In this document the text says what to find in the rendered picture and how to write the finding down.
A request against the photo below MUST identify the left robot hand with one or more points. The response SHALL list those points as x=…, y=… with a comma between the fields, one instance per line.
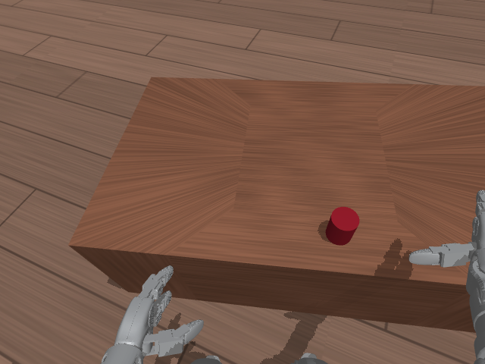
x=144, y=313

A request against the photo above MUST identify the left robot arm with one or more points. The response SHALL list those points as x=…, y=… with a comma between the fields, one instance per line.
x=123, y=354

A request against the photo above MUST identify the can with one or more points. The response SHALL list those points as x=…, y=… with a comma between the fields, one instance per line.
x=342, y=225

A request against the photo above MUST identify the right robot arm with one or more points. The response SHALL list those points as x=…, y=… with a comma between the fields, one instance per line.
x=475, y=286

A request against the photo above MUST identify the right robot hand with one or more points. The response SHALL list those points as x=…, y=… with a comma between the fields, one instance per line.
x=456, y=254

